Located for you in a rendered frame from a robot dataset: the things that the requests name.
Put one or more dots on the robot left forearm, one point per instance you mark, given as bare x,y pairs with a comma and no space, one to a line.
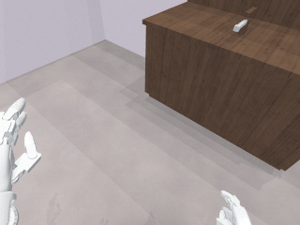
9,215

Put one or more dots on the tap lever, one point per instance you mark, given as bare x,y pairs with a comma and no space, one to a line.
237,27

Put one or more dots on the robot right hand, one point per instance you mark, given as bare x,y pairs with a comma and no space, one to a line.
238,215

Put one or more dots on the counter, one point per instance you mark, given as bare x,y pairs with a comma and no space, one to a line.
243,86

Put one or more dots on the robot left hand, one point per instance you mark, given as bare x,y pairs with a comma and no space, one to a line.
10,123

